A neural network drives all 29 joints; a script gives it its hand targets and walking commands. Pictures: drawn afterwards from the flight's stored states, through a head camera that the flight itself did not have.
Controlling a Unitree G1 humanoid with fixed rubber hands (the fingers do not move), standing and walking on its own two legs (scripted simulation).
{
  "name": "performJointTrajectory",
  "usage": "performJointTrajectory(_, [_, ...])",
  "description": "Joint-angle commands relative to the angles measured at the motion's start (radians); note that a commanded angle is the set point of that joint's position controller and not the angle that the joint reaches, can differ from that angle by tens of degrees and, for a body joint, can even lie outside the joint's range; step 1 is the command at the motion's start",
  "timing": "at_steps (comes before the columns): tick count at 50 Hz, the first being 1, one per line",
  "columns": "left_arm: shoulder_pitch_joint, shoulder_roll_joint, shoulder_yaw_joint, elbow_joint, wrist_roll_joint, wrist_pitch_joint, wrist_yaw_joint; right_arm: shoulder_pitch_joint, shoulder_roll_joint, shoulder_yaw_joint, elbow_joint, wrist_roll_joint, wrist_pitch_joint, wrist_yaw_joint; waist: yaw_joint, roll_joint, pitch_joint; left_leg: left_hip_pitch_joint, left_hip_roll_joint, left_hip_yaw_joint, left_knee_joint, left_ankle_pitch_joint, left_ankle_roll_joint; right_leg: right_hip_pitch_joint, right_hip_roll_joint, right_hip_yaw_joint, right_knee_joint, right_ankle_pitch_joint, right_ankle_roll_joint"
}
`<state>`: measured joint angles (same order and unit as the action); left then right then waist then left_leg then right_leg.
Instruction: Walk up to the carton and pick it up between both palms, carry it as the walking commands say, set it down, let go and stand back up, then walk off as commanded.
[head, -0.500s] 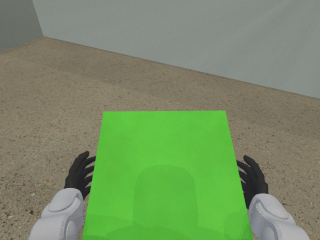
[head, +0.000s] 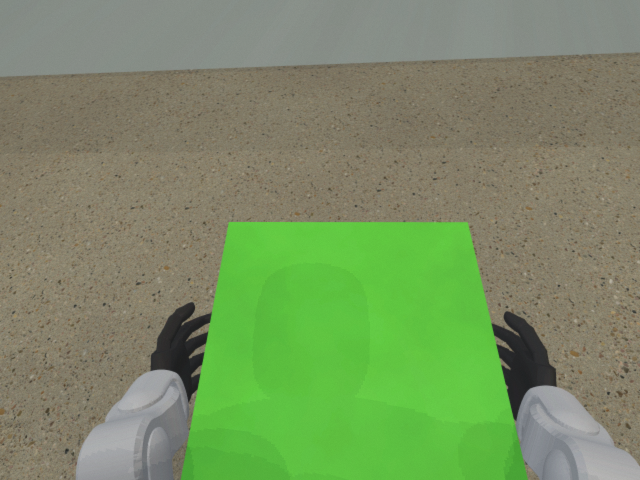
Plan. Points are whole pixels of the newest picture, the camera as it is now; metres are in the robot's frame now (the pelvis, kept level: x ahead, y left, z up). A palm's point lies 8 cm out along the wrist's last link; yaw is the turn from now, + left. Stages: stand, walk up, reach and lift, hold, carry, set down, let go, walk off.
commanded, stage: carry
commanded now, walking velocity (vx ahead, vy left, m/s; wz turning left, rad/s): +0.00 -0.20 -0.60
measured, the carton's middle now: (345, 374) +0.26 -0.01 -0.01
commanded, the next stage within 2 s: none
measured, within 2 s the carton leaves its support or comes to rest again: neither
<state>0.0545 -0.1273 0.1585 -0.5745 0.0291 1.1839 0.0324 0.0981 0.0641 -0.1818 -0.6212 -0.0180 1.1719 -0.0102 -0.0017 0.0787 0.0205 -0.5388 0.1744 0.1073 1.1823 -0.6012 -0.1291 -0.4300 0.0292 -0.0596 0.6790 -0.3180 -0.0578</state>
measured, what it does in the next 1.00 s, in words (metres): steps to the right, turning right: left foot, then right foot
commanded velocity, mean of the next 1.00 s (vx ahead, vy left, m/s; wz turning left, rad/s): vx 0.00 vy -0.20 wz -0.60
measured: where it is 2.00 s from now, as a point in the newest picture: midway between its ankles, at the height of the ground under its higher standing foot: outside the picture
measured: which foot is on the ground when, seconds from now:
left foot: up 0.00-0.38, down 0.40-0.74, up 0.76-1.00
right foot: down 0.00-0.40, up 0.42-0.72, down 0.74-1.00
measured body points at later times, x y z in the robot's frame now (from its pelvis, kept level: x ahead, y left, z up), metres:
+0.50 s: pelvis +0.02 -0.09 +0.02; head +0.03 -0.08 +0.47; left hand +0.31 +0.01 +0.08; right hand +0.18 -0.33 +0.09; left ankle +0.04 +0.04 -0.72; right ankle -0.04 -0.17 -0.64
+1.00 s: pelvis -0.04 -0.24 +0.00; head -0.02 -0.26 +0.45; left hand +0.26 -0.24 +0.08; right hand +0.04 -0.53 +0.07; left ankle +0.03 -0.18 -0.67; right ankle -0.05 -0.35 -0.72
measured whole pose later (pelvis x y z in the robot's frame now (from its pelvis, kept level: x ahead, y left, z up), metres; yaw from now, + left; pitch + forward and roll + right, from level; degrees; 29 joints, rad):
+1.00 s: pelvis -0.04 -0.24 +0.00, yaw -37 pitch +3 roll -1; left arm 0.08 -0.13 0.19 -0.63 0.07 1.14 -0.01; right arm 0.07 0.13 -0.19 -0.58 0.00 1.12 -0.01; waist -0.01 0.04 0.01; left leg -0.58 0.09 0.12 1.04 -0.46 -0.07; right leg -0.42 0.10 0.01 0.58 -0.21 -0.06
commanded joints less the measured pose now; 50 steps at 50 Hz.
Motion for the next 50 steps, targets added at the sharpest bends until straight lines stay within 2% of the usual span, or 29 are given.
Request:
performJointTrajectory(1, [-0.205, -0.729, -0.738, -0.122, -0.276, -0.050, -0.107, -0.401, 0.814, 0.891, -0.193, 0.315, -0.045, 0.060, 0.010, -0.335, -0.397, -0.109, -0.045, -0.064, -0.041, 0.173, 0.046, 0.430, -0.203, 0.272, -0.199, 0.794, -0.130])
performJointTrajectory(4, [-0.174, -0.698, -0.742, -0.096, -0.255, -0.058, -0.114, -0.359, 0.781, 0.874, -0.158, 0.289, -0.053, 0.050, 0.012, -0.236, -0.390, -0.085, -0.074, -0.064, -0.101, 0.207, 0.055, 0.416, -0.187, 0.315, -0.240, 0.753, -0.117])
performJointTrajectory(8, [-0.283, -0.631, -0.788, -0.164, -0.241, -0.049, -0.096, -0.325, 0.743, 0.829, -0.072, 0.263, -0.038, 0.055, 0.011, -0.105, -0.263, -0.040, -0.102, -0.063, -0.193, 0.191, 0.065, 0.255, -0.187, 0.429, -0.340, 0.544, -0.107])
performJointTrajectory(10, [-0.338, -0.594, -0.801, -0.189, -0.237, -0.035, -0.084, -0.306, 0.718, 0.796, -0.022, 0.249, -0.026, 0.055, 0.009, -0.071, -0.207, -0.003, -0.120, -0.058, -0.266, 0.186, 0.068, 0.198, -0.170, 0.468, -0.387, 0.451, -0.076])
performJointTrajectory(13, [-0.339, -0.548, -0.781, -0.151, -0.223, -0.003, -0.071, -0.299, 0.665, 0.755, 0.003, 0.227, -0.009, 0.039, 0.004, -0.108, -0.165, 0.124, -0.153, -0.011, -0.435, 0.173, 0.072, 0.129, -0.115, 0.461, -0.442, 0.422, 0.035])
performJointTrajectory(15, [-0.309, -0.539, -0.753, -0.094, -0.214, 0.021, -0.067, -0.307, 0.633, 0.745, -0.018, 0.218, 0.001, 0.023, -0.014, -0.188, -0.171, 0.375, -0.139, 0.013, -0.640, 0.177, 0.086, -0.020, -0.055, 0.389, -0.431, 0.520, 0.173])
performJointTrajectory(16, [-0.308, -0.540, -0.748, -0.077, -0.216, 0.031, -0.067, -0.289, 0.622, 0.742, -0.028, 0.216, 0.005, 0.017, -0.045, -0.202, -0.201, 0.608, -0.087, -0.009, -0.786, 0.218, 0.125, -0.174, -0.001, 0.308, -0.351, 0.576, 0.267])
performJointTrajectory(17, [-0.315, -0.567, -0.747, -0.064, -0.228, 0.040, -0.067, -0.299, 0.614, 0.737, -0.046, 0.224, 0.004, 0.011, -0.076, 0.135, -0.271, 0.679, 0.212, -0.251, -0.994, 0.328, 0.253, -0.208, 0.151, 0.109, 0.150, 0.140, 0.297])
performJointTrajectory(18, [-0.331, -0.579, -0.766, -0.069, -0.249, 0.040, -0.068, -0.293, 0.628, 0.715, -0.039, 0.224, 0.003, 0.010, -0.042, 0.342, -0.274, 0.532, 0.433, -0.477, -0.913, 0.635, 0.324, -0.246, 0.062, 0.178, 0.559, -0.269, 0.166])
performJointTrajectory(19, [-0.378, -0.610, -0.790, -0.105, -0.268, 0.030, -0.071, -0.322, 0.665, 0.724, -0.077, 0.239, -0.005, 0.016, -0.017, 0.188, -0.197, 0.425, 0.412, -0.372, -0.907, 0.795, 0.306, -0.277, -0.013, 0.179, 0.629, -0.215, 0.099])
performJointTrajectory(20, [-0.392, -0.658, -0.805, -0.100, -0.277, 0.020, -0.068, -0.357, 0.687, 0.737, -0.101, 0.245, -0.009, 0.020, 0.001, 0.080, -0.191, 0.477, 0.364, -0.246, -0.872, 0.936, 0.261, -0.304, -0.035, 0.191, 0.622, -0.177, 0.079])
performJointTrajectory(21, [-0.385, -0.680, -0.814, -0.095, -0.280, 0.010, -0.066, -0.360, 0.701, 0.744, -0.097, 0.237, -0.011, 0.018, 0.015, 0.013, -0.213, 0.527, 0.330, -0.181, -0.860, 0.980, 0.234, -0.310, -0.066, 0.188, 0.550, -0.103, 0.092])
performJointTrajectory(23, [-0.378, -0.675, -0.784, -0.125, -0.279, 0.002, -0.067, -0.398, 0.707, 0.775, -0.140, 0.251, -0.008, 0.022, 0.019, 0.032, -0.249, 0.530, 0.281, -0.064, -0.818, 0.976, 0.215, -0.278, -0.105, 0.112, 0.386, -0.077, 0.088])
performJointTrajectory(25, [-0.399, -0.696, -0.782, -0.189, -0.292, -0.009, -0.070, -0.444, 0.734, 0.802, -0.197, 0.274, -0.022, 0.028, 0.016, 0.113, -0.227, 0.431, 0.282, -0.011, -0.809, 0.931, 0.194, -0.143, -0.109, 0.067, 0.233, -0.082, 0.080])
performJointTrajectory(29, [-0.356, -0.718, -0.797, -0.195, -0.295, -0.024, -0.069, -0.390, 0.718, 0.807, -0.237, 0.266, -0.028, 0.035, -0.010, 0.152, -0.279, 0.441, 0.252, 0.071, -0.703, 0.983, 0.145, -0.029, -0.055, -0.054, 0.015, -0.060, 0.088])
performJointTrajectory(32, [-0.251, -0.679, -0.785, -0.127, -0.267, -0.007, -0.062, -0.303, 0.638, 0.765, -0.192, 0.238, -0.012, 0.032, 0.004, 0.177, -0.347, 0.485, 0.229, 0.123, -0.550, 1.038, 0.095, 0.031, -0.004, -0.124, -0.109, 0.041, 0.074])
performJointTrajectory(33, [-0.223, -0.663, -0.782, -0.110, -0.257, -0.001, -0.059, -0.281, 0.624, 0.757, -0.170, 0.231, -0.006, 0.032, 0.017, 0.143, -0.376, 0.449, 0.196, 0.125, -0.449, 0.963, 0.070, 0.108, 0.010, -0.096, -0.147, 0.090, 0.054])
performJointTrajectory(34, [-0.203, -0.636, -0.778, -0.104, -0.251, 0.002, -0.057, -0.256, 0.603, 0.746, -0.149, 0.226, 0.000, 0.032, 0.027, 0.013, -0.377, 0.314, 0.145, 0.112, -0.313, 0.722, 0.032, 0.232, -0.049, 0.034, -0.192, 0.410, 0.020])
performJointTrajectory(35, [-0.200, -0.606, -0.774, -0.107, -0.246, 0.002, -0.055, -0.242, 0.606, 0.750, -0.140, 0.224, 0.007, 0.034, 0.026, -0.222, -0.395, 0.041, 0.053, 0.085, -0.127, 0.133, -0.008, 0.443, -0.235, 0.296, -0.128, 0.941, -0.067])
performJointTrajectory(36, [-0.231, -0.594, -0.777, -0.117, -0.252, 0.002, -0.052, -0.261, 0.615, 0.768, -0.130, 0.240, 0.008, 0.039, 0.010, -0.314, -0.373, -0.127, 0.014, 0.051, -0.002, -0.161, -0.015, 0.529, -0.304, 0.394, -0.094, 1.248, -0.134])
performJointTrajectory(37, [-0.260, -0.591, -0.779, -0.127, -0.252, 0.001, -0.052, -0.281, 0.626, 0.776, -0.102, 0.250, 0.008, 0.043, 0.002, -0.262, -0.341, -0.182, 0.020, 0.009, 0.073, -0.199, -0.010, 0.521, -0.324, 0.403, -0.087, 1.327, -0.149])
performJointTrajectory(38, [-0.266, -0.591, -0.778, -0.115, -0.234, 0.003, -0.053, -0.305, 0.638, 0.787, -0.081, 0.252, 0.011, 0.048, 0.003, -0.203, -0.317, -0.152, 0.015, -0.006, 0.058, -0.149, -0.001, 0.433, -0.315, 0.384, -0.124, 1.186, -0.146])
performJointTrajectory(39, [-0.298, -0.613, -0.772, -0.141, -0.230, -0.004, -0.058, -0.360, 0.684, 0.816, -0.081, 0.276, 0.006, 0.058, 0.011, -0.185, -0.280, -0.137, 0.001, -0.007, 0.043, -0.055, 0.014, 0.347, -0.282, 0.344, -0.171, 0.988, -0.131])
performJointTrajectory(40, [-0.353, -0.644, -0.781, -0.168, -0.236, -0.011, -0.063, -0.415, 0.730, 0.833, -0.090, 0.299, 0.001, 0.067, 0.013, -0.195, -0.268, -0.107, -0.008, -0.020, 0.020, 0.000, 0.029, 0.298, -0.268, 0.330, -0.190, 0.862, -0.122])
performJointTrajectory(42, [-0.399, -0.717, -0.789, -0.196, -0.262, -0.032, -0.073, -0.486, 0.802, 0.856, -0.130, 0.336, -0.018, 0.083, 0.009, -0.282, -0.269, -0.074, -0.016, -0.046, -0.024, 0.082, 0.048, 0.241, -0.227, 0.317, -0.221, 0.687, -0.119])
performJointTrajectory(43, [-0.379, -0.744, -0.783, -0.182, -0.268, -0.039, -0.080, -0.486, 0.824, 0.859, -0.142, 0.341, -0.027, 0.085, 0.007, -0.323, -0.285, -0.069, -0.019, -0.058, -0.046, 0.113, 0.060, 0.240, -0.226, 0.320, -0.236, 0.639, -0.127])
performJointTrajectory(45, [-0.311, -0.761, -0.764, -0.124, -0.260, -0.046, -0.095, -0.474, 0.831, 0.862, -0.155, 0.333, -0.040, 0.079, 0.004, -0.341, -0.308, -0.007, -0.040, -0.061, -0.117, 0.158, 0.071, 0.208, -0.197, 0.285, -0.267, 0.499, -0.121])
performJointTrajectory(47, [-0.250, -0.745, -0.754, -0.068, -0.253, -0.048, -0.105, -0.441, 0.801, 0.846, -0.143, 0.311, -0.048, 0.066, 0.004, -0.319, -0.336, 0.047, -0.066, -0.054, -0.181, 0.185, 0.079, 0.197, -0.177, 0.290, -0.278, 0.445, -0.127])
performJointTrajectory(50, [-0.242, -0.692, -0.776, -0.052, -0.246, -0.038, -0.105, -0.349, 0.744, 0.798, -0.072, 0.267, -0.039, 0.056, 0.005, -0.240, -0.340, 0.133, -0.099, -0.045, -0.301, 0.178, 0.098, 0.154, -0.169, 0.355, -0.288, 0.417, -0.136])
